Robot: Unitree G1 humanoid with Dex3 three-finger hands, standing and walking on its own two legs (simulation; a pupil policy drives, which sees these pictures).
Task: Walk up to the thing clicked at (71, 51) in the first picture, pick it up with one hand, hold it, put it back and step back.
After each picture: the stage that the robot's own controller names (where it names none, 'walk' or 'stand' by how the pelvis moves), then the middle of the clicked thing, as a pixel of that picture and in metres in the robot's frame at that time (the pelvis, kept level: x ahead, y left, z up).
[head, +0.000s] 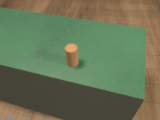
stand; (72, 55) +0.60 +0.10 -0.10
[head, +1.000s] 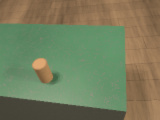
walk; (43, 71) +0.47 +0.25 -0.09
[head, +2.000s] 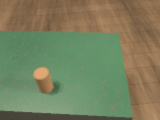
stand; (43, 80) +0.43 +0.22 -0.09
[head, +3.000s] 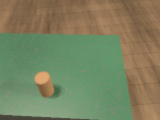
stand; (44, 84) +0.42 +0.21 -0.11
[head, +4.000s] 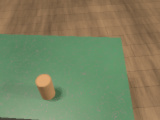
stand; (45, 87) +0.40 +0.21 -0.11
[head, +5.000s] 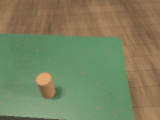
stand; (46, 86) +0.41 +0.21 -0.11
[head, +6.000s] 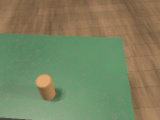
stand; (46, 87) +0.40 +0.20 -0.11
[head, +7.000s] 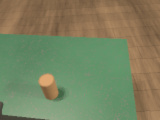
rise first; (49, 87) +0.40 +0.21 -0.10
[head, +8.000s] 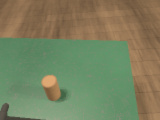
go down; (51, 88) +0.41 +0.20 -0.10
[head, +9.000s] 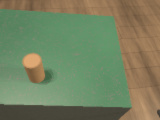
go down; (34, 68) +0.44 +0.19 -0.05
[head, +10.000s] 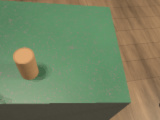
go down; (27, 64) +0.43 +0.19 -0.03
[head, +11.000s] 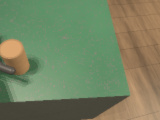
close in; (15, 58) +0.43 +0.20 +0.00
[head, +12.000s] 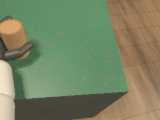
close; (15, 40) +0.49 +0.19 +0.02
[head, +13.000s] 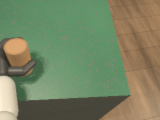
lift; (19, 58) +0.43 +0.19 +0.01
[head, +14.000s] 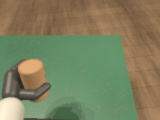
lift; (34, 81) +0.31 +0.17 +0.12
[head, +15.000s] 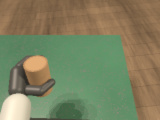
hold; (39, 77) +0.32 +0.16 +0.11
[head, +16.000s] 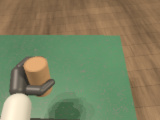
hold; (39, 77) +0.33 +0.17 +0.10
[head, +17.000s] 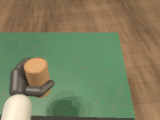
crouch; (38, 78) +0.33 +0.17 +0.09
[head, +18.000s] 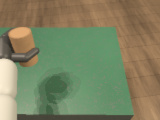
crouch; (24, 47) +0.43 +0.21 +0.12
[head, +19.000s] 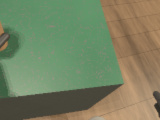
lower; out of the picture +0.51 +0.22 +0.03
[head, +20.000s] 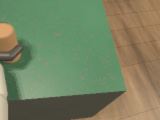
lower; (6, 44) +0.48 +0.21 +0.02
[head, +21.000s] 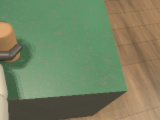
lower; (5, 43) +0.48 +0.21 +0.02
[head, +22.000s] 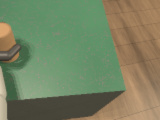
lower; (4, 43) +0.48 +0.21 +0.02
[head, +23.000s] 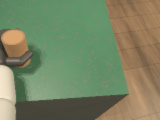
loosen; (17, 49) +0.46 +0.19 +0.01
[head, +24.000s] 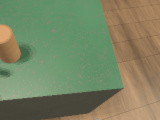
rise; (5, 45) +0.47 +0.20 +0.02
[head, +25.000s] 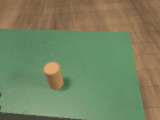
sink last; (54, 76) +0.44 +0.18 -0.05
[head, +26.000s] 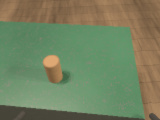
stand; (53, 69) +0.45 +0.18 -0.04
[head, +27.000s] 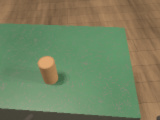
stand; (48, 70) +0.45 +0.19 -0.04
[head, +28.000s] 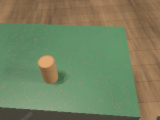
stand; (48, 70) +0.45 +0.19 -0.04
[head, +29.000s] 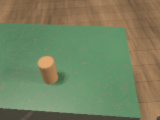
stand; (48, 70) +0.45 +0.19 -0.04
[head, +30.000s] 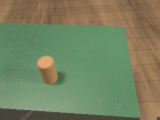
stand; (48, 70) +0.45 +0.19 -0.04
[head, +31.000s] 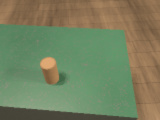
stand; (50, 71) +0.46 +0.19 -0.06
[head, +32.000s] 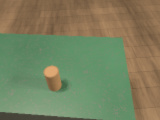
walk; (53, 78) +0.46 +0.19 -0.10
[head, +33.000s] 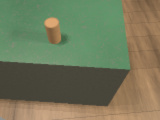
walk; (53, 31) +0.63 +0.19 -0.08
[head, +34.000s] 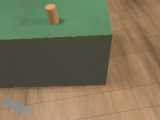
walk; (52, 14) +0.90 +0.29 -0.09
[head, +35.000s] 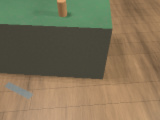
stand; (62, 7) +1.09 +0.21 -0.10
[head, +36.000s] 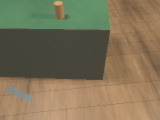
stand; (59, 10) +1.07 +0.23 -0.11
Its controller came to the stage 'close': yes
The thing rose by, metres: 0.22
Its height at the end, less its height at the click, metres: +0.00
